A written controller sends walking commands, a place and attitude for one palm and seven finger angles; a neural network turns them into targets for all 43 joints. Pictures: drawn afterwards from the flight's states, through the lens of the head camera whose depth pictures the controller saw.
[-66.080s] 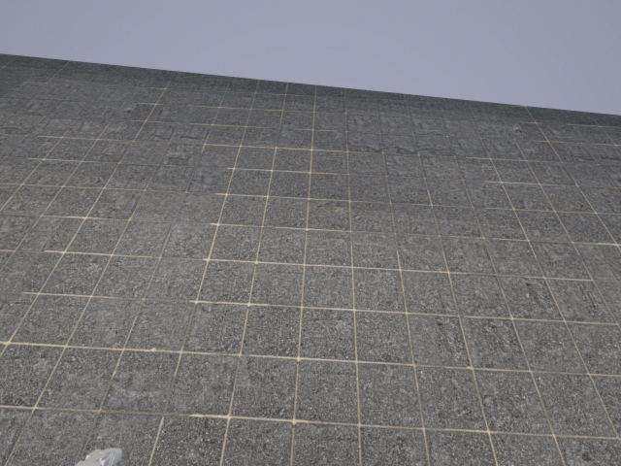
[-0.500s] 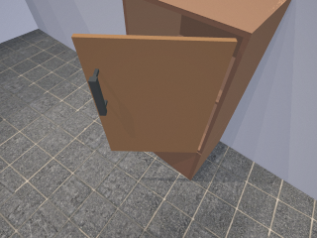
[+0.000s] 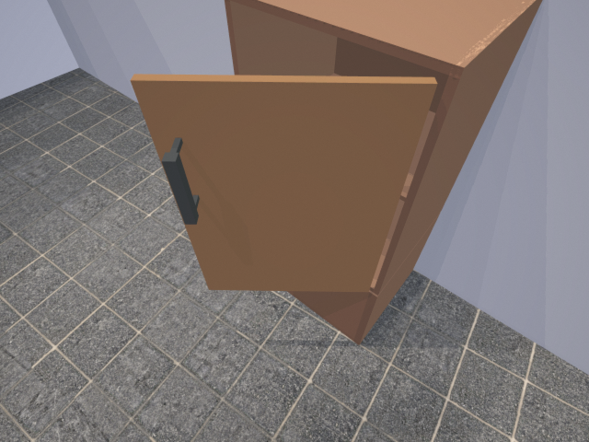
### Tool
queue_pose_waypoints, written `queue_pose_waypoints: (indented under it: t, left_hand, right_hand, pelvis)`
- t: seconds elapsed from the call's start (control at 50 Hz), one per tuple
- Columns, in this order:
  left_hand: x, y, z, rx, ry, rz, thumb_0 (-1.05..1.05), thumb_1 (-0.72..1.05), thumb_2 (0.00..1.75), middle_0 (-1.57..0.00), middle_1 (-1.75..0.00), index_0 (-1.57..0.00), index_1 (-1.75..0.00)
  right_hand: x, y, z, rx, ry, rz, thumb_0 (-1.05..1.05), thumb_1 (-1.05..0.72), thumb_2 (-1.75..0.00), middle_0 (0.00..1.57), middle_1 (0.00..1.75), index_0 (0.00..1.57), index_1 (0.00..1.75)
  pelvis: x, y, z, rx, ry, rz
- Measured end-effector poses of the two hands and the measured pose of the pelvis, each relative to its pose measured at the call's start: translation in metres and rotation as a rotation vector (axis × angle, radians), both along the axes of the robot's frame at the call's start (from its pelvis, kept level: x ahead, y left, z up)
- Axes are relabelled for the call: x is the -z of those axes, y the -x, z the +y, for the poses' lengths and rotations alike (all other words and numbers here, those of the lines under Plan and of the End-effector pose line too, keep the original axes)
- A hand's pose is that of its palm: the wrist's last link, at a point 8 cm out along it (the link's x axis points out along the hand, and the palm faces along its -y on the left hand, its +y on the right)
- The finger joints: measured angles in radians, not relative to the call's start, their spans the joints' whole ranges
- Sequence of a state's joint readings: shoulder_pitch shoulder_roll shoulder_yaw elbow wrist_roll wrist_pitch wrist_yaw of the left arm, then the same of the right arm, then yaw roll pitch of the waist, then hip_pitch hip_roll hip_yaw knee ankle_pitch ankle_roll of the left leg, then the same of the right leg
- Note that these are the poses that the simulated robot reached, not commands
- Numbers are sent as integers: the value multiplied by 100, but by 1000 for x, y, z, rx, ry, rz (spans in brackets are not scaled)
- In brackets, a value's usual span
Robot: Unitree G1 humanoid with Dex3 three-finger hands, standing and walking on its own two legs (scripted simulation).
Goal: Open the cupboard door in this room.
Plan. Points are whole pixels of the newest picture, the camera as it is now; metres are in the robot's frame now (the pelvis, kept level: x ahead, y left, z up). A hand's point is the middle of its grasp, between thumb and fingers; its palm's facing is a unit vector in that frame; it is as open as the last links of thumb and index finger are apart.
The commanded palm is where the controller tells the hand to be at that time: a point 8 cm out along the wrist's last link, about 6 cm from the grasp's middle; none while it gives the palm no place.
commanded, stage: come to a stop and stand still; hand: left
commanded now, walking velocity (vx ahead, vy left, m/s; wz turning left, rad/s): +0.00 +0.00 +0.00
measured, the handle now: (184, 182) +0.50 +0.22 +0.05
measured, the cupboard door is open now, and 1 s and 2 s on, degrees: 39 39 39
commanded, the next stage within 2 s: look again from close up in 0.34 s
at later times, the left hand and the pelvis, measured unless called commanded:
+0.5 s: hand out of the picture +0.03 +0.17 -0.17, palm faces +0.01 -0.98 -0.21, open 7.4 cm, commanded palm none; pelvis +0.01 -0.01 +0.01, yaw +0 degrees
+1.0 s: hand out of the picture +0.01 +0.17 -0.17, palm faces +0.01 -0.98 -0.21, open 7.4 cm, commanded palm none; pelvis +0.00 -0.01 +0.01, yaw +0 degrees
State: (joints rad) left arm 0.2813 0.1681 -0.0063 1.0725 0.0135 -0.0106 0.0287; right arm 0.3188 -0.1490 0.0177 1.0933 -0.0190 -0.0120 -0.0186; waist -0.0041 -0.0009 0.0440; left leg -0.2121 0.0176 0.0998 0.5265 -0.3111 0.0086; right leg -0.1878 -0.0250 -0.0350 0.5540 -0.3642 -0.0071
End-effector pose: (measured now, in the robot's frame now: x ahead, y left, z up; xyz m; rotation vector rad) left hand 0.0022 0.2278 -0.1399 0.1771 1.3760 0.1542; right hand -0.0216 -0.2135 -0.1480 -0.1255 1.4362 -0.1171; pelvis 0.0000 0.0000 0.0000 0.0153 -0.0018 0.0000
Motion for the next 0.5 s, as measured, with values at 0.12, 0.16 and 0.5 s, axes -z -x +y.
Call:
queue_pose_waypoints:
  t: [0.12,0.16,0.5]
  left_hand:
    - [1,-7,-5,0,8,13,1,90,90,-20,-30,-20,-30]
    - [1,-10,-7,0,10,10,1,91,90,-20,-30,-20,-30]
    - [-3,-24,-7,3,3,-30,1,90,90,-20,-30,-20,-30]
  right_hand:
    - [-1,-17,0,6,5,-14,1,-91,-90,20,30,20,30]
    - [-2,-22,-3,5,16,-19,1,-91,-90,20,30,20,30]
    - [-12,-62,-23,-22,50,-108,0,-91,-90,19,30,20,30]
  pelvis:
    - [-2,-7,-2,2,-1,1]
    - [-2,-9,-3,3,0,1]
    - [-7,-11,-10,2,1,-1]
